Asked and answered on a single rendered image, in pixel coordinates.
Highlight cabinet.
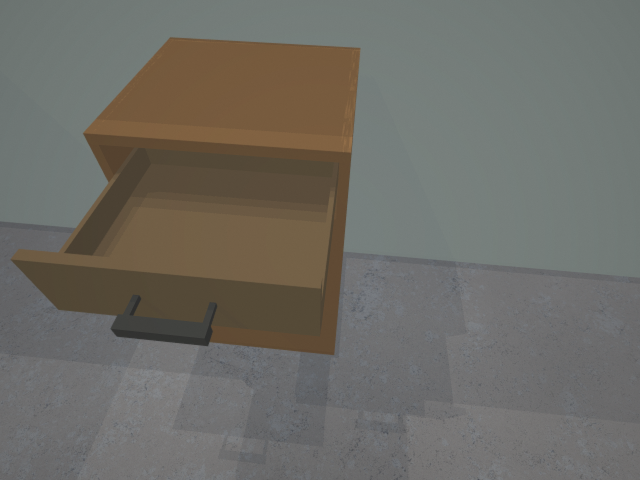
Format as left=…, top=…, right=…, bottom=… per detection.
left=83, top=37, right=360, bottom=355

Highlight drawer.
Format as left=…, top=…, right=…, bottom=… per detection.
left=10, top=147, right=339, bottom=336

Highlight handle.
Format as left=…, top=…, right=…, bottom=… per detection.
left=110, top=295, right=217, bottom=346

